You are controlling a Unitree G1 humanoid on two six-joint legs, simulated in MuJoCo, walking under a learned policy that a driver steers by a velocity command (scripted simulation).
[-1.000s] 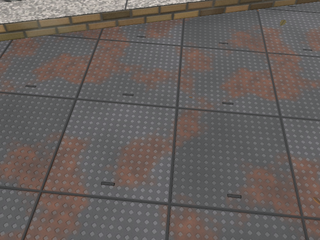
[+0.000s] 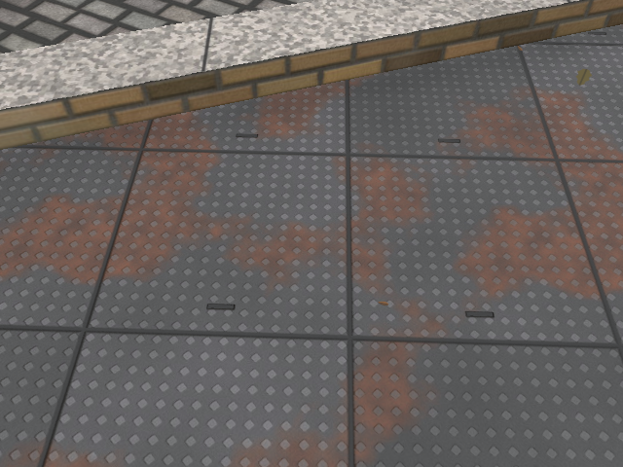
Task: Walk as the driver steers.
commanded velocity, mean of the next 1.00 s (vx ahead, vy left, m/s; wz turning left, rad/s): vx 0.26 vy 0.00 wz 0.02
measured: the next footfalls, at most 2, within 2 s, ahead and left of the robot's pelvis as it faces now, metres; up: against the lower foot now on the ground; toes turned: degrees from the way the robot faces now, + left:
right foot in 0.22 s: +0.28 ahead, -0.14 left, +0.00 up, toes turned -9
left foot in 0.70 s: +0.51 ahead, +0.01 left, +0.00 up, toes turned -6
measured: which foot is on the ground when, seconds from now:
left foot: down 0.00-0.24, up 0.26-0.68, down 0.70-1.00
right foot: up 0.00-0.20, down 0.22-0.72, up 0.74-1.00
